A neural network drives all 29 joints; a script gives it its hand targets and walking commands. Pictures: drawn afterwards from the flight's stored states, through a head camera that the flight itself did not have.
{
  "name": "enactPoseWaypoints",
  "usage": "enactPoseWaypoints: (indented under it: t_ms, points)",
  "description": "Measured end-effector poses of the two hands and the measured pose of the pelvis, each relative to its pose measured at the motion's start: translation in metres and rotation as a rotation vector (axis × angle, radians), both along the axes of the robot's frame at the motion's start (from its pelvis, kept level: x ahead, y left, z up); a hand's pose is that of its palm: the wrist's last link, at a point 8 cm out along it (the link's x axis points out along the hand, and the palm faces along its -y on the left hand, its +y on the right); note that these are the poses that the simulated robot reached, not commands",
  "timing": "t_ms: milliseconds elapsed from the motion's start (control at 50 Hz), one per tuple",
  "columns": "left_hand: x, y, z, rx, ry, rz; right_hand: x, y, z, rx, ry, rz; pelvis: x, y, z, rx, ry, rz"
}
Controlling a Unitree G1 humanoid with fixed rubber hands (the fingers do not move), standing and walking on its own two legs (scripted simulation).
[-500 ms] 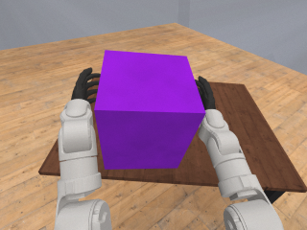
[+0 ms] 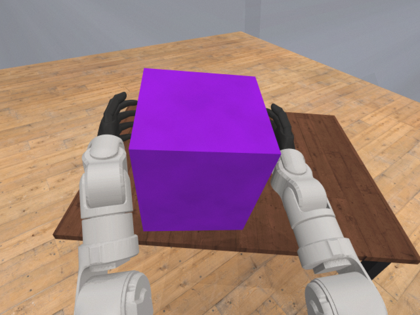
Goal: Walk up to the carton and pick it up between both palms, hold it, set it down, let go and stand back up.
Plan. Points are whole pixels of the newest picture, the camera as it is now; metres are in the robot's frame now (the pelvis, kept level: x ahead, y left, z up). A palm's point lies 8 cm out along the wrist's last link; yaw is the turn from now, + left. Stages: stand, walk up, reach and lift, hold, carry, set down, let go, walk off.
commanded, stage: hold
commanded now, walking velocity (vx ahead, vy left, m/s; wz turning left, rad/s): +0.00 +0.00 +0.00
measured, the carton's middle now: (197, 156) +0.39 +0.01 +0.14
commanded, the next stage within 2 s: none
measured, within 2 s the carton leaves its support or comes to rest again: neither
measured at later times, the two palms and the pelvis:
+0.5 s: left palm (114, 137) +0.37 +0.16 +0.21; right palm (282, 147) +0.36 -0.14 +0.19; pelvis +0.00 +0.00 +0.00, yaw +0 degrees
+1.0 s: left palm (114, 137) +0.37 +0.16 +0.21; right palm (282, 147) +0.36 -0.14 +0.19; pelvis +0.00 +0.00 +0.00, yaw +0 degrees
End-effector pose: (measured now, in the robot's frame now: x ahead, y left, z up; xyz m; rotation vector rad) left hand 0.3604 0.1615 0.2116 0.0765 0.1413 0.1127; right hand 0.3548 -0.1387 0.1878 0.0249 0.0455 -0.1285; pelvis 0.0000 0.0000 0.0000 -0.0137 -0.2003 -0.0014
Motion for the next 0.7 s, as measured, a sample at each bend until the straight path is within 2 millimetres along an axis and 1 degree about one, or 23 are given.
enactPoseWaypoints:
  t_ms: [260, 480, 700]
  points:
    - [0.0067, -0.0056, 0.0004, 0.021, -0.001, -0.012, 0.0037, -0.0053, -0.0016, 0.008, -0.003, -0.009, 0.0018, 0.0019, 0.0006, 0.001, 0.014, 0.000]
    - [0.0052, -0.0036, -0.0033, 0.017, -0.002, -0.009, 0.0034, -0.0036, -0.0023, 0.004, -0.006, -0.006, 0.0030, 0.0025, 0.0005, 0.000, 0.012, -0.001]
    - [0.0041, -0.0022, -0.0029, 0.018, -0.002, -0.006, 0.0029, -0.0021, -0.0022, 0.006, -0.007, -0.005, 0.0020, 0.0039, 0.0004, 0.000, 0.012, 0.000]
